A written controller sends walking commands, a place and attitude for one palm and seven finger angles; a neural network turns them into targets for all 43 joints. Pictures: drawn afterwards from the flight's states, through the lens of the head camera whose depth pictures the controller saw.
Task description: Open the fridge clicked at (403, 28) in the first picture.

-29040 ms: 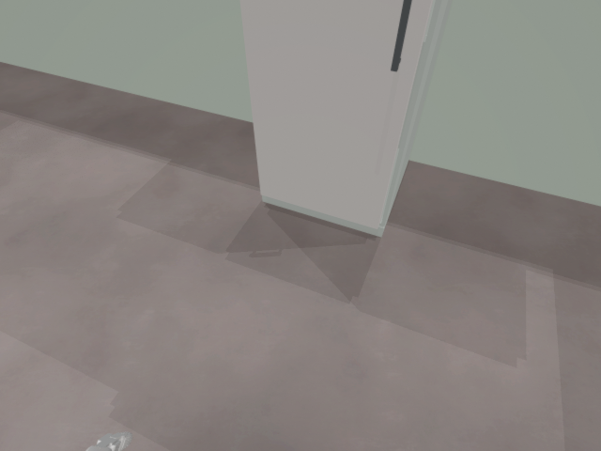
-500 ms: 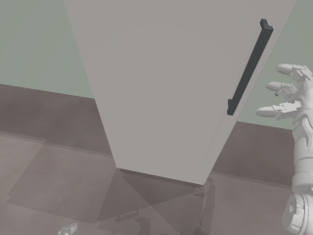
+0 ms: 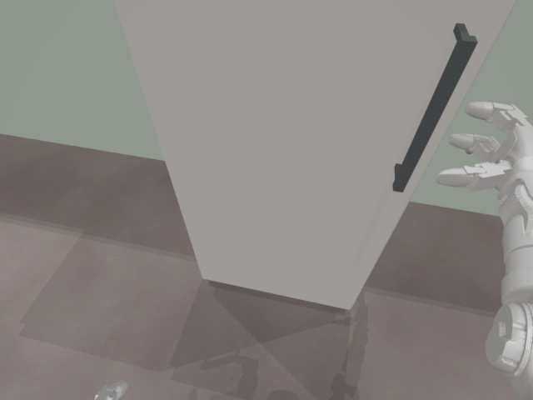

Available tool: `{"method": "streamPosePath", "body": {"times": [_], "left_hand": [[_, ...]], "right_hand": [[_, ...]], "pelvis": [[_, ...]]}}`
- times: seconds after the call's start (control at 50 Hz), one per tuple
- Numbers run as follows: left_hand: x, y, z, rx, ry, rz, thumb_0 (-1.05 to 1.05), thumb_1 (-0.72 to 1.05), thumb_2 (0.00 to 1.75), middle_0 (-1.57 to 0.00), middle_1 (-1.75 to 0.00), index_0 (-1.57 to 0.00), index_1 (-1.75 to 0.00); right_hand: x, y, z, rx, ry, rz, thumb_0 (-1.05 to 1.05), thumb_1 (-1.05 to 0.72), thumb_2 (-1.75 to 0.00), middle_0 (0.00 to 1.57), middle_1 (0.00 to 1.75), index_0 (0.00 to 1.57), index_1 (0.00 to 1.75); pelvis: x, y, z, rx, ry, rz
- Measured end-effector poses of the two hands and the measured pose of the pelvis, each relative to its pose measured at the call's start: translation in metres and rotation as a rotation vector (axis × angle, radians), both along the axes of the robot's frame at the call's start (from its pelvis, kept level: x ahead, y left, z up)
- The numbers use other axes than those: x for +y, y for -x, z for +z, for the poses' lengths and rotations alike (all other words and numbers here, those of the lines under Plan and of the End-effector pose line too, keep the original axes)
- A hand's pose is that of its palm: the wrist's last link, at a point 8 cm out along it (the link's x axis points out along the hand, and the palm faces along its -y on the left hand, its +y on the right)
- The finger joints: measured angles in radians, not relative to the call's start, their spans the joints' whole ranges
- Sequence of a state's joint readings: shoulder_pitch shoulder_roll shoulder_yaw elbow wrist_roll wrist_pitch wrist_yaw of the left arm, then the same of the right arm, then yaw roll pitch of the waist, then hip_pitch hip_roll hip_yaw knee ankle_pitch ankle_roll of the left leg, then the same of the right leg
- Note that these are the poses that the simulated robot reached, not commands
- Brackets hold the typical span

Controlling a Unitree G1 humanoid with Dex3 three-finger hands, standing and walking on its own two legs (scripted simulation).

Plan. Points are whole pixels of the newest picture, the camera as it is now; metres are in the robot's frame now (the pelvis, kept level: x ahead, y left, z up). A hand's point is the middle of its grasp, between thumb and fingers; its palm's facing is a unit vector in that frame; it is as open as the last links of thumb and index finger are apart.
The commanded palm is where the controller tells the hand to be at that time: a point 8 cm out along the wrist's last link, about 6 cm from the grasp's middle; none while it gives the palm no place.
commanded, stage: move the hooked fingers beside the handle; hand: right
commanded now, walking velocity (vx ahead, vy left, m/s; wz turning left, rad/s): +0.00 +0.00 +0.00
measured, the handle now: (424, 121) +0.52 -0.18 +0.17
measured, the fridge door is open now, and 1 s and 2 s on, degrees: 0 0 0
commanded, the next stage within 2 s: feel for the door with the fingertips in 1.30 s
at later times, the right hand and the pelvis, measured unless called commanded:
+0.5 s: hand (482, 154) +0.43 -0.23 +0.19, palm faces +0.11 +0.99 +0.01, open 14.0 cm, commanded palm +0.41 -0.28 +0.18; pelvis +0.01 +0.00 +0.00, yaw +0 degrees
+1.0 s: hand (474, 156) +0.44 -0.23 +0.17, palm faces +0.08 +1.00 +0.02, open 14.0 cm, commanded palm +0.41 -0.28 +0.17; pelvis +0.00 +0.00 +0.00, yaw +0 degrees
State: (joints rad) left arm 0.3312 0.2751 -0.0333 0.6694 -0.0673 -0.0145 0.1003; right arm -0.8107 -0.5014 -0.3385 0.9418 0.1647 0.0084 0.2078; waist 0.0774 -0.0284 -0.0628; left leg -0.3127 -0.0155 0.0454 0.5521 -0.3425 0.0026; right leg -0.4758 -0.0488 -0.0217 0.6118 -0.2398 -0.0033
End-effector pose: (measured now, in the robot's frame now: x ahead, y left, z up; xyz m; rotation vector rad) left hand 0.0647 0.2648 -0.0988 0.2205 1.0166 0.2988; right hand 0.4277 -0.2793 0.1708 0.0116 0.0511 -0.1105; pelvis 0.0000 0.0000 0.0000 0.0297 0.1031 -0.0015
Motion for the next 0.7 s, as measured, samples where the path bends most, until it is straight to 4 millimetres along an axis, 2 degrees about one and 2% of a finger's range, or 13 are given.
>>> {"method": "streamPosePath", "body": {"times": [0.06, 0.2, 0.36, 0.52, 0.62, 0.7], "left_hand": [[-0.002, 0.003, -0.002, 0.01, 0.01, 0.007, 0.01, 0.9, 0.9, -0.21, -0.3, -0.2, -0.3], [-0.005, 0.003, -0.003, 0.011, 0.028, 0.023, 0.01, 0.9, 0.9, -0.21, -0.3, -0.2, -0.3], [-0.003, -0.014, 0.001, -0.028, 0.024, 0.005, 0.01, 0.9, 0.9, -0.21, -0.3, -0.2, -0.3], [-0.002, -0.035, 0.007, -0.069, 0.005, -0.037, 0.01, 0.9, 0.9, -0.21, -0.3, -0.2, -0.3], [-0.003, -0.041, 0.009, -0.093, 0.01, -0.048, 0.01, 0.9, 0.9, -0.21, -0.3, -0.2, -0.3], [-0.003, -0.036, 0.009, -0.091, 0.009, -0.045, 0.01, 0.9, 0.9, -0.21, -0.3, -0.2, -0.3]], "right_hand": [[0.002, -0.001, -0.003, -0.01, 0.012, -0.005, -0.01, 0.5, -0.3, 0.3, 1.2, 0.3, 1.2], [0.006, 0.006, 0.007, -0.096, -0.003, -0.001, -0.01, 0.5, -0.3, 0.3, 1.2, 0.3, 1.2], [-0.007, 0.017, -0.006, -0.008, 0.008, -0.031, -0.01, 0.5, -0.3, 0.3, 1.2, 0.3, 1.2], [0.0, 0.025, 0.015, -0.101, 0.008, 0.002, -0.01, 0.5, -0.3, 0.29, 1.2, 0.3, 1.2], [0.002, 0.022, 0.003, -0.002, -0.016, 0.002, -0.01, 0.5, -0.3, 0.3, 1.2, 0.3, 1.2], [-0.003, 0.022, -0.005, 0.006, -0.014, -0.032, -0.01, 0.5, -0.3, 0.3, 1.2, 0.3, 1.2]], "pelvis": [[-0.001, -0.002, 0.0, 0.005, 0.002, 0.008], [0.0, -0.01, 0.001, -0.01, 0.006, 0.021], [0.001, -0.01, 0.002, -0.02, 0.006, 0.014], [0.002, -0.007, 0.002, -0.033, 0.004, -0.004], [0.003, -0.004, 0.002, -0.03, 0.005, -0.008], [0.004, -0.001, 0.002, -0.026, 0.005, -0.003]]}}
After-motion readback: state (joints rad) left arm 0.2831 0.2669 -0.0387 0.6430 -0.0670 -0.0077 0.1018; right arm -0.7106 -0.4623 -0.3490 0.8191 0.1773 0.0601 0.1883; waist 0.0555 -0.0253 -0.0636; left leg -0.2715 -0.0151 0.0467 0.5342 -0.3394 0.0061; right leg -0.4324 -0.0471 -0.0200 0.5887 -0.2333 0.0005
